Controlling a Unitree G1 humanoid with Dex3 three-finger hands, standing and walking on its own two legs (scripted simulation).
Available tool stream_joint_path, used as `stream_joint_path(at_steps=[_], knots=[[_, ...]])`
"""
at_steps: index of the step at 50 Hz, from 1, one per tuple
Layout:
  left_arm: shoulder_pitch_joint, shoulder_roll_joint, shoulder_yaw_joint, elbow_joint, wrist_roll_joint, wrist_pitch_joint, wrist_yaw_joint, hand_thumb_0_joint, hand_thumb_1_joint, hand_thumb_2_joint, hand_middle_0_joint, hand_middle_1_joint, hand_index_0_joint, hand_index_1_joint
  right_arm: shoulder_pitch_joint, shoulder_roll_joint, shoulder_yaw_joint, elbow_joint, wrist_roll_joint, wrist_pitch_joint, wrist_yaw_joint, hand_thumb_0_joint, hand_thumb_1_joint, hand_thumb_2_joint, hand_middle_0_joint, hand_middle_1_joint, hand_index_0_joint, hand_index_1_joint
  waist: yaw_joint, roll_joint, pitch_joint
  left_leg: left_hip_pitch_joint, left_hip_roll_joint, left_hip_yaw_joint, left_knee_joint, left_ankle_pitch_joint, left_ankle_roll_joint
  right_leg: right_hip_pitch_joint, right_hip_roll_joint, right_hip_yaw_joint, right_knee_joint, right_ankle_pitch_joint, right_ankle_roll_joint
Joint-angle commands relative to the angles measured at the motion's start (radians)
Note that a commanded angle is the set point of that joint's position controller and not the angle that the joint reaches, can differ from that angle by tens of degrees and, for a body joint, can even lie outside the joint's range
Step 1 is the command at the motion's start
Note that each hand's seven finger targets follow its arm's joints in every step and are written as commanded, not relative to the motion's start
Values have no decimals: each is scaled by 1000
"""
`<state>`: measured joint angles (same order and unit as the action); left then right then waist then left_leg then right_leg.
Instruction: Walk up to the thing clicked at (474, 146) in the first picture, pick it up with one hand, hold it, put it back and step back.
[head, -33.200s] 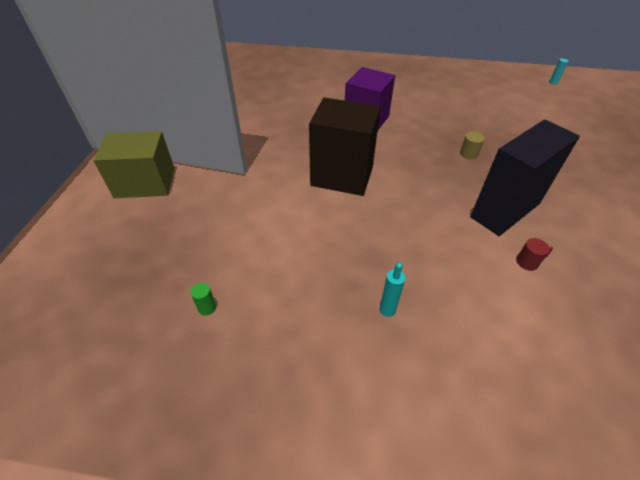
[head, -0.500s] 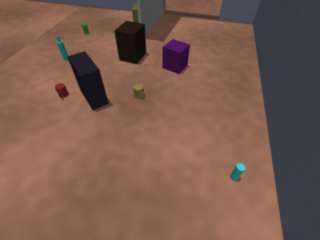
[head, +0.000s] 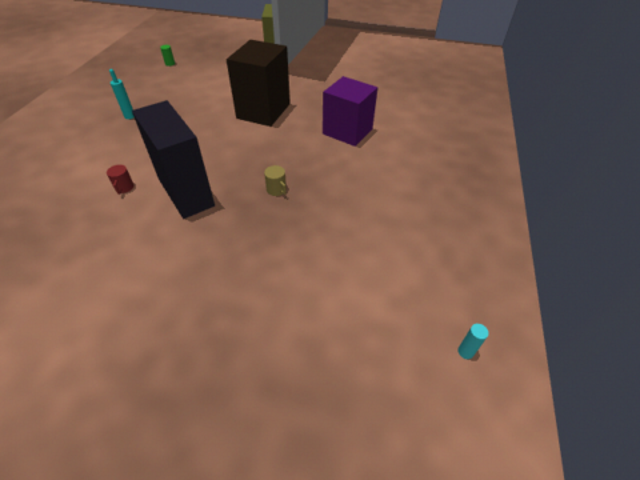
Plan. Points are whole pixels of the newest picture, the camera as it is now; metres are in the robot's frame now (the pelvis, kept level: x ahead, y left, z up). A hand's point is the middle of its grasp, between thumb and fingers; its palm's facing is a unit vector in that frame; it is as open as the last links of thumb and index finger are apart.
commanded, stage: stand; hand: left
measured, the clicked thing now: (277, 182) +1.45 +0.21 -0.73
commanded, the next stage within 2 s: walk up in 0.24 s
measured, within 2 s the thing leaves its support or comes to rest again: neither
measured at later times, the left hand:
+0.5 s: hand out of the picture +0.06 +0.32 -0.16, palm faces +0.06 -0.93 -0.36, open 7.4 cm
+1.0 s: hand (166, 326) +0.40 +0.29 -0.15, palm faces -0.09 -0.92 -0.37, open 7.4 cm
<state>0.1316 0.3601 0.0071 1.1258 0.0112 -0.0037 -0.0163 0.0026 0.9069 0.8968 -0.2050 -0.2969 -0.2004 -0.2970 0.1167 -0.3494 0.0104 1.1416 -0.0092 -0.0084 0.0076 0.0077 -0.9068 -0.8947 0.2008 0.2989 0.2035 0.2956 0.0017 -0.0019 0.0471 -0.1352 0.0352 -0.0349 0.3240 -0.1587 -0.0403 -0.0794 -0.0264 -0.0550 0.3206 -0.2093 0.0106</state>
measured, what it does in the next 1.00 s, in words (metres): walks ahead: left foot, then right foot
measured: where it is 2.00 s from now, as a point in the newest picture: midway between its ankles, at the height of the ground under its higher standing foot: (328, 331)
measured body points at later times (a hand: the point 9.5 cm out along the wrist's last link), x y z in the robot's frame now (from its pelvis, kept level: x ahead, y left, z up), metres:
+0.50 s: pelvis +0.05 +0.03 -0.01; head +0.06 +0.04 +0.44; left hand +0.06 +0.37 -0.14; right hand +0.15 -0.30 -0.12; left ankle +0.12 +0.16 -0.74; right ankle -0.02 -0.12 -0.75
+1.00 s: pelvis +0.28 +0.02 -0.03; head +0.30 -0.01 +0.42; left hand +0.40 +0.33 -0.13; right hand +0.27 -0.31 -0.16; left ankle +0.13 +0.16 -0.74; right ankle +0.40 -0.10 -0.75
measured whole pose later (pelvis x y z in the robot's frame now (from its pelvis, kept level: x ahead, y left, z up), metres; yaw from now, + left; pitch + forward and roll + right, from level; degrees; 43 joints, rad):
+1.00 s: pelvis +0.28 +0.02 -0.03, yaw -1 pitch -2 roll +1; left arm 0.17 0.40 0.07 0.94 0.02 -0.03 -0.10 0.01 0.91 0.90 -0.20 -0.30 -0.20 -0.30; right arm 0.37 -0.41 -0.08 0.93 -0.02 -0.07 0.04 0.01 -0.90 -0.89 0.20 0.30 0.21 0.30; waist -0.04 0.03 0.08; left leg 0.08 0.07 0.11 0.49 -0.50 -0.03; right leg -0.44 -0.06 -0.05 0.61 -0.12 -0.03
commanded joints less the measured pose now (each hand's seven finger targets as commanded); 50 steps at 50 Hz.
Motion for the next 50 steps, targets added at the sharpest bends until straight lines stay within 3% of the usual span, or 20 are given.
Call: stream_joint_path(at_steps=[1,11,12,13,15,16,18,21,25,26,27,28,29,33,38,43,46,47,49,50], knots=[[-22,210,35,-59,-2,-22,19,0,900,900,-200,-300,-200,-300,-40,-215,-37,-61,0,-18,-16,0,-900,-900,200,300,200,300,5,4,-60,24,92,-69,-36,163,45,-17,-112,79,-62,95,-25],[-27,214,34,-63,-5,-23,22,0,900,900,-200,-300,-200,-300,-31,-212,-35,-60,0,-18,-18,0,-900,-900,200,300,200,300,6,11,-72,24,94,-63,-28,196,43,3,-115,80,-49,139,-26],[28,314,109,-117,14,-35,-10,0,900,900,-200,-300,-200,-300,26,-308,-107,-112,-16,-36,7,0,-900,-900,200,300,200,300,11,-7,-181,18,42,-56,46,-375,118,31,-69,65,33,-378,-71],[37,313,115,-110,23,-35,-20,0,900,900,-200,-300,-200,-300,-2,-315,-117,-120,-28,-37,18,0,-900,-900,200,300,200,300,27,7,-85,-118,49,-70,70,-506,124,-24,-100,111,51,-521,-94],[77,326,133,-117,29,-37,-29,0,900,900,-200,-300,-200,-300,-104,-273,-113,-173,-31,-33,31,0,-900,-900,200,300,200,300,77,-72,44,-380,0,26,207,-420,86,17,-194,244,-74,-643,-150],[114,353,147,-121,28,-46,-24,0,900,900,-200,-300,-200,-300,-149,-248,-115,-200,-32,-35,35,0,-900,-900,200,300,200,300,117,-176,99,-532,-16,87,405,-302,63,88,-319,385,-195,-629,-210],[129,359,149,-143,33,-61,-23,0,900,900,-200,-300,-200,-300,-150,-242,-116,-215,-28,-48,36,0,-900,-900,200,300,200,300,126,-121,133,-622,48,8,446,-277,56,166,-394,436,-217,-386,-278],[60,337,148,-187,37,-61,-30,0,900,900,-200,-300,-200,-300,-64,-234,-125,-212,-26,-63,60,0,-900,-900,200,300,200,300,63,-141,47,-411,68,9,341,-312,60,101,-272,245,-158,-338,-226],[-76,290,122,-254,22,-46,-48,0,900,900,-200,-300,-200,-300,209,-256,-169,-140,-28,-65,52,0,-900,-900,200,300,200,300,-100,-73,-2,155,-7,128,150,-13,33,-325,-126,11,127,-292,-136],[-26,236,104,-260,23,-44,-49,0,900,900,-200,-300,-200,-300,341,-306,-194,-102,-31,-67,39,0,-900,-900,200,300,200,300,-153,116,-88,381,-9,84,153,-79,56,-459,-63,-46,398,-264,-115],[7,151,82,-273,24,-44,-47,0,900,900,-200,-300,-200,-300,450,-400,-216,-100,-49,-70,20,0,-900,-900,200,300,200,300,-199,358,-101,412,202,-300,-31,-448,109,-644,76,8,723,-429,-84],[51,208,95,-266,9,-36,-38,0,900,900,-200,-300,-200,-300,321,-446,-212,-167,-43,-80,21,0,-900,-900,200,300,200,300,-131,253,-90,262,369,-666,-197,-721,202,-654,87,156,832,-373,-76],[63,278,102,-255,12,-34,-31,0,900,900,-200,-300,-200,-300,199,-445,-209,-210,-15,-78,26,0,-900,-900,200,300,200,300,-79,187,-4,130,424,-670,-233,-754,277,-605,1,215,849,-320,-83],[148,293,106,-183,-8,-43,-45,0,900,900,-200,-300,-200,-300,103,-317,-153,-263,-7,-100,25,0,-900,-900,200,300,200,300,3,110,89,-11,243,-217,-169,-374,198,-505,-60,200,716,-103,-44],[98,266,102,-227,2,-37,-71,0,900,900,-200,-300,-200,-300,136,-319,-157,-279,-4,-113,27,0,-900,-900,200,300,200,300,-9,126,121,3,235,-69,-207,-210,237,-501,-82,120,518,1,11],[-38,228,98,-288,8,-45,-86,0,900,900,-200,-300,-200,-300,184,-319,-156,-294,1,-109,27,0,-900,-900,200,300,200,300,-37,125,113,12,208,28,-147,-35,218,-401,-90,42,316,106,-20],[-52,219,100,-293,7,-52,-81,0,900,900,-200,-300,-200,-300,207,-321,-156,-304,-3,-96,17,0,-900,-900,200,300,200,300,-38,102,57,53,208,47,-33,201,204,-310,-52,-7,269,95,-48],[-21,223,107,-286,6,-53,-78,0,900,900,-200,-300,-200,-300,210,-325,-157,-313,-4,-92,12,0,-900,-900,200,300,200,300,-20,92,18,64,210,43,38,279,197,-244,-28,-26,264,60,-57],[180,270,136,-240,5,-61,-59,0,900,900,-200,-300,-200,-300,231,-283,-139,-327,-5,-85,8,0,-900,-900,200,300,200,300,88,-50,-129,4,133,112,403,391,151,56,15,-47,203,34,-89],[305,332,162,-216,11,-67,-45,0,900,900,-200,-300,-200,-300,288,-233,-119,-332,0,-84,9,0,-900,-900,200,300,200,300,136,-210,-209,-156,65,138,665,186,117,241,-89,113,152,-118,-112]])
